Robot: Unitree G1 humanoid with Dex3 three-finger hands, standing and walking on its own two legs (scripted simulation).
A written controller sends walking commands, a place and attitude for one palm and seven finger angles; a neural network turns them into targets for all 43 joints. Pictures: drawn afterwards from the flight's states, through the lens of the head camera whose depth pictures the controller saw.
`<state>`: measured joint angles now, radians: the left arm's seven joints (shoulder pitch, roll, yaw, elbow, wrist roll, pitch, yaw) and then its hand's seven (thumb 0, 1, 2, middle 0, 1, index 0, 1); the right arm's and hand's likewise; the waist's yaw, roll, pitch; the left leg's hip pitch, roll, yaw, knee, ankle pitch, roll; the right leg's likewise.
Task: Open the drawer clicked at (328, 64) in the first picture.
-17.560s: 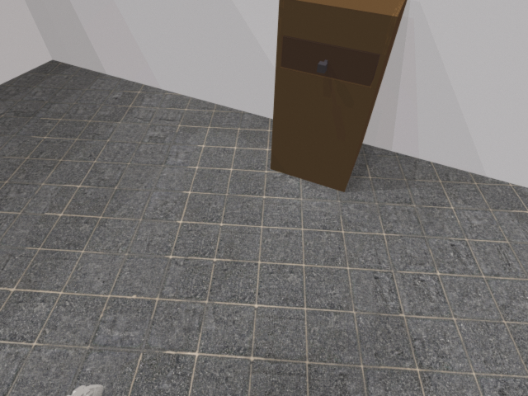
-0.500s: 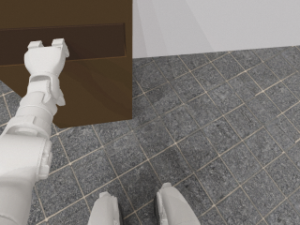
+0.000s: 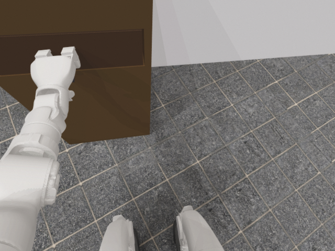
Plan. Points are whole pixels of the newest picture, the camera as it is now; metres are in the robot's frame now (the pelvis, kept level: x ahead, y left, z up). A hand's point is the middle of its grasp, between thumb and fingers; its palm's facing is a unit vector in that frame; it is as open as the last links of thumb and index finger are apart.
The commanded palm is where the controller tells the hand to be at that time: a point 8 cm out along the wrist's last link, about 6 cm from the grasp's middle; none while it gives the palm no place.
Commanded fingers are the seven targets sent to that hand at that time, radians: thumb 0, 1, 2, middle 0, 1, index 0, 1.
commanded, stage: close the thumb around the handle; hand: left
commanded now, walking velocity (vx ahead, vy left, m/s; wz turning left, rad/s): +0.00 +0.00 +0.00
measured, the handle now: (65, 67) +0.57 +0.19 +0.00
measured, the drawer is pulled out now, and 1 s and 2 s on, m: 0.00 0.05 0.18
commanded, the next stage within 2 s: pull the drawer open in 0.28 s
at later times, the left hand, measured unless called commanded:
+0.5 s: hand (64, 87) +0.53 +0.20 -0.02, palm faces -0.07 -0.05 -1.00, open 6.6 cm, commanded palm +0.49 +0.19 +0.03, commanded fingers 0.00 0.90 0.90 -0.40 -1.35 -0.40 -1.35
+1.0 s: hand (64, 104) +0.48 +0.20 -0.02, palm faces -0.06 -0.06 -1.00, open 6.5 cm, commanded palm +0.44 +0.19 +0.03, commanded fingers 0.00 0.90 0.90 -0.40 -1.35 -0.40 -1.35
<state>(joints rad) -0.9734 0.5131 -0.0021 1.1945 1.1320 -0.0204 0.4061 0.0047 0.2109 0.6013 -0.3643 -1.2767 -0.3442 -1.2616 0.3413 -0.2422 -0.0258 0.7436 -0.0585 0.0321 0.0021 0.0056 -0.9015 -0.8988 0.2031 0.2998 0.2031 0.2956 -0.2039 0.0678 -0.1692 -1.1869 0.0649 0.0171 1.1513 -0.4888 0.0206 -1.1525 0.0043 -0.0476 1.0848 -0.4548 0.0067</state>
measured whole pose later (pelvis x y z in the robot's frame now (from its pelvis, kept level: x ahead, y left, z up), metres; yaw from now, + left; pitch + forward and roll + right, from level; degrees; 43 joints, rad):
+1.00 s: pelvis +0.03 +0.00 +0.03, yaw +0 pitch +25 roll -2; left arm -0.65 0.36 -0.03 0.98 1.12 0.00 0.50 0.03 0.59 0.74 -0.41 -1.35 -0.36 -1.35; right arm 0.27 -0.23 -0.07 0.74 -0.05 0.08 0.02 0.01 -0.90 -0.90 0.20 0.30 0.20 0.30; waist -0.11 0.05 -0.18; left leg -0.97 0.06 0.05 1.02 -0.49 0.02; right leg -0.96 0.01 -0.02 0.97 -0.46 0.01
